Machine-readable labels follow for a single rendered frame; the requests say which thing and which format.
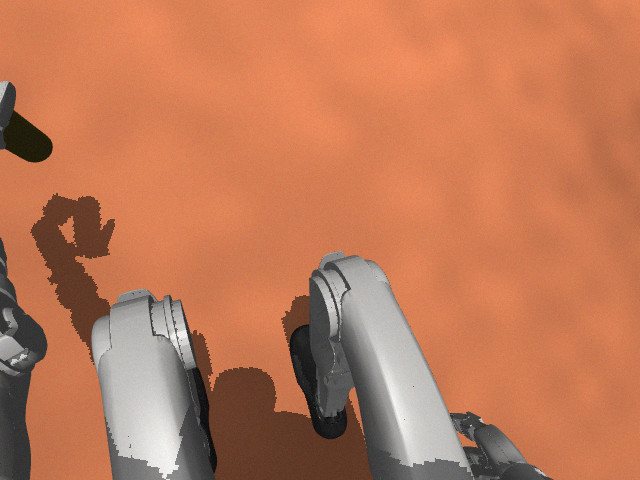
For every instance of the left robot foot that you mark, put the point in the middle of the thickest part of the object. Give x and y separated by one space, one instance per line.
204 418

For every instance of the left robot arm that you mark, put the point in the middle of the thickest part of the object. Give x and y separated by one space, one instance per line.
22 344

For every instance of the right robot arm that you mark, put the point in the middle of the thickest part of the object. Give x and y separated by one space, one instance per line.
524 471

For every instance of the right robot foot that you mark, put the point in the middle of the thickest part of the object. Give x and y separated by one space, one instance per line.
305 372

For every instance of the right robot hand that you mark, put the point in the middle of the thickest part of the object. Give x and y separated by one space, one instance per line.
495 452

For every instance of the can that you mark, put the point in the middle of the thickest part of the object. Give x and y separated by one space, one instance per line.
25 140

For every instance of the left robot hand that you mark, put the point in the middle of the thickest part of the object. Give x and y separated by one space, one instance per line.
7 103

